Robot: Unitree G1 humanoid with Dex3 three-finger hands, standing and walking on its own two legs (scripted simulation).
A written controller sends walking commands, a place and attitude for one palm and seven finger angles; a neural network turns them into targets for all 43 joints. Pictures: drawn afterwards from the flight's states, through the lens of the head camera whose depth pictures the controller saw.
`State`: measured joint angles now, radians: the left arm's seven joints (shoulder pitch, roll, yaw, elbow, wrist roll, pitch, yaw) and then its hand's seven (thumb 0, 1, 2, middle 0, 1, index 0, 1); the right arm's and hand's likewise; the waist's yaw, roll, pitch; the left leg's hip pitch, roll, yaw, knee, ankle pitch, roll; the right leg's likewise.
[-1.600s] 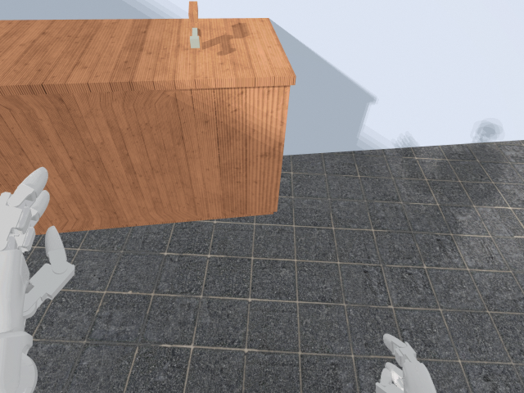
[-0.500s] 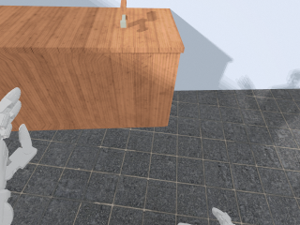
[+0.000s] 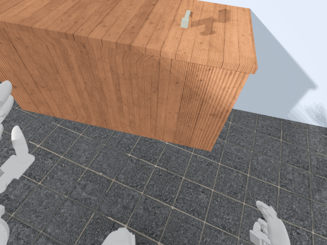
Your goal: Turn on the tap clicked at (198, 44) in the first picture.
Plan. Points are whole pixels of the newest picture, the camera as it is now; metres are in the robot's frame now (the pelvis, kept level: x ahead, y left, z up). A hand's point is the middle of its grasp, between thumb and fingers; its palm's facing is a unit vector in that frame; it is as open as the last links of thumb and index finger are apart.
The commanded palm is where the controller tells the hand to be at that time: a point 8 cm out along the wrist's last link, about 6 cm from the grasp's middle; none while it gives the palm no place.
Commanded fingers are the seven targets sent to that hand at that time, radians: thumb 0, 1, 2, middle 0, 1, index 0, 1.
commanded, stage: turn to face it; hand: left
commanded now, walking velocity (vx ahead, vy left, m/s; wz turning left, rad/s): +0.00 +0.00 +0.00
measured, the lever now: (184, 23) +0.89 -0.01 +0.09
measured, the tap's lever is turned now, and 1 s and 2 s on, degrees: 0 0 0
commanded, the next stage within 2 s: take the last steps up to it in 1.06 s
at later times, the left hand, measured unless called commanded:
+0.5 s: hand (76, 125) +0.29 +0.20 +0.17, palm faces +0.41 -0.83 -0.39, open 7.4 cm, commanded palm +0.23 +0.23 +0.19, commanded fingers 0.00 0.90 0.90 -0.20 -0.30 -0.20 -0.30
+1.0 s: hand (110, 121) +0.30 +0.13 +0.18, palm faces +0.11 -0.93 -0.36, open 7.4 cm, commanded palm +0.26 +0.18 +0.19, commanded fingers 0.00 0.90 0.90 -0.20 -0.30 -0.20 -0.30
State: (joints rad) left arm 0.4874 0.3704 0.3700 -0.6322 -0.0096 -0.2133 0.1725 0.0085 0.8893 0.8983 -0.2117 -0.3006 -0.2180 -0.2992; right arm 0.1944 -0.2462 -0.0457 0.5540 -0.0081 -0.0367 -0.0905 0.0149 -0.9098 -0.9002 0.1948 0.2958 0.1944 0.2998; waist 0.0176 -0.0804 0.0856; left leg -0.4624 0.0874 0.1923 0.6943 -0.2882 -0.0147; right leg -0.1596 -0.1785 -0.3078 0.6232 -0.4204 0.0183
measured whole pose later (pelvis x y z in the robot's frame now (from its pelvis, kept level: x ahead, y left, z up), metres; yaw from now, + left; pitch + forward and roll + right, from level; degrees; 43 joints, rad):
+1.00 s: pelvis +0.01 -0.02 +0.01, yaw -22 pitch -1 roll -2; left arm 0.44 0.34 0.35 -0.45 -0.01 -0.20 0.14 0.01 0.89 0.90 -0.21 -0.30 -0.21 -0.30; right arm 0.28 -0.17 0.01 0.58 0.01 -0.04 -0.04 0.02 -0.91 -0.90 0.20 0.30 0.19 0.30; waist 0.02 0.02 -0.02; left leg -0.23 0.11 0.12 0.53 -0.27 -0.01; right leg -0.42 0.03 -0.03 0.88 -0.42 0.04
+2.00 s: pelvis -0.01 -0.07 +0.01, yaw -25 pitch +1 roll +2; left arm 0.49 0.33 0.33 -0.45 0.00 -0.25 0.13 0.01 0.89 0.90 -0.21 -0.30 -0.22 -0.30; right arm 0.21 -0.23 -0.01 0.67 0.00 -0.04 -0.05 0.02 -0.91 -0.90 0.20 0.30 0.20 0.30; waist -0.01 0.01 0.05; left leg -0.52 0.09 0.06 0.96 -0.29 -0.02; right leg -0.21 -0.07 -0.14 0.48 -0.28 -0.02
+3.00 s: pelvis +0.27 -0.11 +0.00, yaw -29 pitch +0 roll -1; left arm 0.41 0.43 0.42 -0.49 -0.02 -0.25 0.17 0.01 0.89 0.90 -0.21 -0.30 -0.22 -0.30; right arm 0.18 -0.17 -0.02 0.60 0.01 -0.07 -0.07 0.01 -0.91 -0.90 0.19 0.30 0.19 0.30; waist -0.02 -0.04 0.04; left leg -0.32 0.07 0.16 0.58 -0.26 0.04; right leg -0.39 -0.06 -0.06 1.09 -0.54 0.01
